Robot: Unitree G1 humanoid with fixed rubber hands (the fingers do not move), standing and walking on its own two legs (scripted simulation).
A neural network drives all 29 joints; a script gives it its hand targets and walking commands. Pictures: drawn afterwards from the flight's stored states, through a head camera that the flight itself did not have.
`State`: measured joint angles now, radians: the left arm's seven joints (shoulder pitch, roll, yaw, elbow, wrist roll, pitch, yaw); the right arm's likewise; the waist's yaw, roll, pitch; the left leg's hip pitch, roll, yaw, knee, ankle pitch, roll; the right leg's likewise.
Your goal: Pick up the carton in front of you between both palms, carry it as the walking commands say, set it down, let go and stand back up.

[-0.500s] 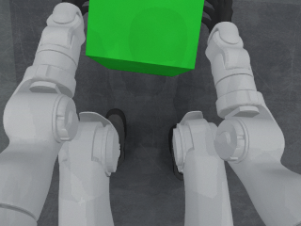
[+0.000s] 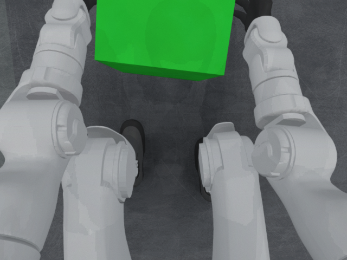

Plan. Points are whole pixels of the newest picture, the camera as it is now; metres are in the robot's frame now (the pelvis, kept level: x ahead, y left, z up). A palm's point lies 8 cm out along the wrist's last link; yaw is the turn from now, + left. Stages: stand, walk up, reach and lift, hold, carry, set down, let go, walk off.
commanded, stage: set down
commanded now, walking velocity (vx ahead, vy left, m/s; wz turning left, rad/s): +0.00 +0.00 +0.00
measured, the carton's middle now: (165, 25) +0.52 +0.04 -0.23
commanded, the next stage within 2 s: let go in 1.28 s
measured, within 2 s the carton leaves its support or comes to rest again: neither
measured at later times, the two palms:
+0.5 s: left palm out of the picture +0.53 +0.22 -0.09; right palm (300, 0) +0.53 -0.16 -0.08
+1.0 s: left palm out of the picture +0.53 +0.23 +0.06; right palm out of the picture +0.52 -0.17 +0.07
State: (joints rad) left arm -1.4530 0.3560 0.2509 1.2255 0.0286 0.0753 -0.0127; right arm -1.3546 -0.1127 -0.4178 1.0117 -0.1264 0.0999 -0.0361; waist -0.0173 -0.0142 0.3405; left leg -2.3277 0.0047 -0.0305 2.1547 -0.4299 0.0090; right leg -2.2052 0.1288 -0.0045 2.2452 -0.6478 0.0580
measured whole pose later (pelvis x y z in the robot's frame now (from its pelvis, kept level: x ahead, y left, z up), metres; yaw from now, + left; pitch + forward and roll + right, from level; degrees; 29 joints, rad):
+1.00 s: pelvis +0.03 +0.01 +0.17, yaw +1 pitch +46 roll -4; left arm -1.08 0.34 0.20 0.84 -0.03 0.17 0.01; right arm -0.97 -0.19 -0.27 0.71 0.10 0.15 -0.09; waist -0.04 0.01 -0.06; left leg -1.99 -0.02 -0.04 1.59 -0.40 0.01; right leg -1.88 0.08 0.01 1.64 -0.57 0.04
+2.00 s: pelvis +0.14 +0.00 +0.40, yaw +4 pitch +15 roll +0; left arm 0.06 0.19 0.10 0.51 0.03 -0.01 -0.02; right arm 0.10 -0.18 -0.06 0.49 0.01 -0.03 0.06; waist -0.04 -0.03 -0.04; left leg -0.58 -0.02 -0.03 0.55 -0.22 0.00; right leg -0.49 0.03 0.07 0.57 -0.34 0.00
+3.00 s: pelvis +0.15 +0.01 +0.41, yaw +4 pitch +0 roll +0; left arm 0.23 0.35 0.04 0.71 0.04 0.01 0.02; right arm 0.15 -0.33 -0.04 0.77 -0.04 0.00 -0.02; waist 0.00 -0.01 0.01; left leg -0.23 -0.02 -0.02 0.52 -0.28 0.01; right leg -0.12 0.03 0.08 0.48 -0.35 0.00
